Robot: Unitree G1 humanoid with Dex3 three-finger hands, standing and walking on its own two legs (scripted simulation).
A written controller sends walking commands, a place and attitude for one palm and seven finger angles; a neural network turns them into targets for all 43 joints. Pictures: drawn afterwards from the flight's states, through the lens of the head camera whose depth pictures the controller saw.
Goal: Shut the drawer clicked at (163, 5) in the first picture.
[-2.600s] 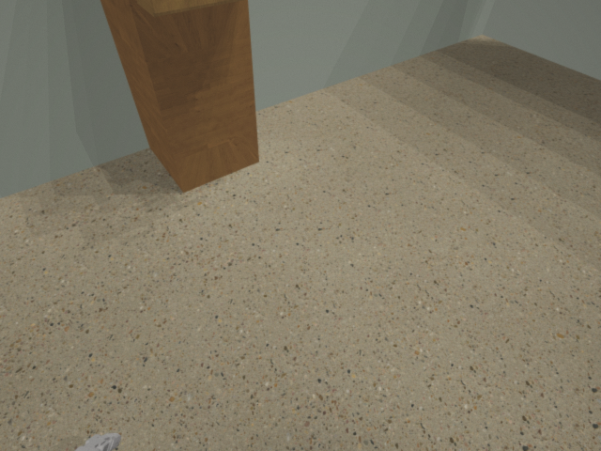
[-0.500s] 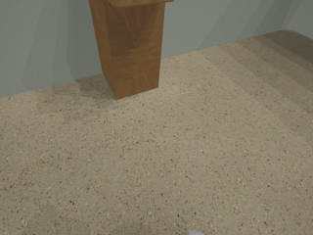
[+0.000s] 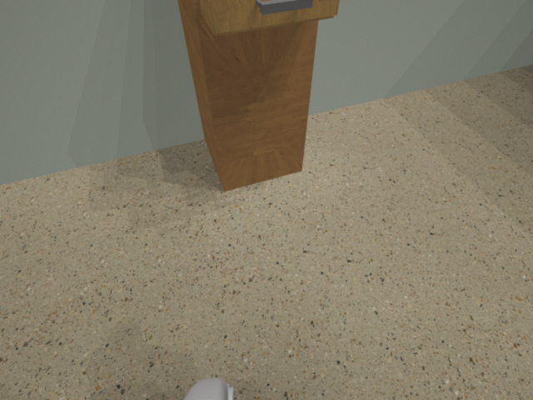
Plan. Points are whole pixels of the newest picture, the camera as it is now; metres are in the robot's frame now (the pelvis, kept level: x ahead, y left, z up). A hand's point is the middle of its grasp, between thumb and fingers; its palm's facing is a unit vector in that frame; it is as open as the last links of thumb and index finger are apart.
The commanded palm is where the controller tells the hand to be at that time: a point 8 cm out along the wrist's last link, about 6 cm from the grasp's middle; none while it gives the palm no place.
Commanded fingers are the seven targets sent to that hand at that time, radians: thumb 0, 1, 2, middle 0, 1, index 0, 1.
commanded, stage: stand and wait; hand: left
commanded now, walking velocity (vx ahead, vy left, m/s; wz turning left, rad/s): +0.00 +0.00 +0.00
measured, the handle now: (283, 2) +1.06 -0.01 +0.15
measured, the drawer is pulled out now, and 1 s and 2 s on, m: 0.17 0.17 0.17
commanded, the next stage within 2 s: look at it before walking up in 1.20 s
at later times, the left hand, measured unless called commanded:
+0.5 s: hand out of the picture +0.11 +0.21 -0.18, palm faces +0.06 -0.99 -0.13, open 7.4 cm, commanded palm none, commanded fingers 0.00 0.90 0.90 -0.20 -0.30 -0.20 -0.30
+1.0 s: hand out of the picture +0.14 +0.18 -0.17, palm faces +0.00 -0.98 -0.18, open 7.4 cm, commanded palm none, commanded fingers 0.00 0.90 0.90 -0.20 -0.30 -0.20 -0.30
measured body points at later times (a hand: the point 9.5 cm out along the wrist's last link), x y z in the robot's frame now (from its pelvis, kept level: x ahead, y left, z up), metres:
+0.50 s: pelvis +0.12 +0.06 +0.00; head +0.12 +0.08 +0.45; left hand +0.11 +0.27 -0.17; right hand +0.21 -0.17 -0.13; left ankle +0.15 +0.12 -0.74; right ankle +0.10 -0.11 -0.70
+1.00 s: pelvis +0.14 +0.02 +0.01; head +0.15 +0.02 +0.46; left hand +0.14 +0.23 -0.15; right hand +0.08 -0.18 -0.16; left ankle +0.15 +0.12 -0.74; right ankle +0.12 -0.10 -0.74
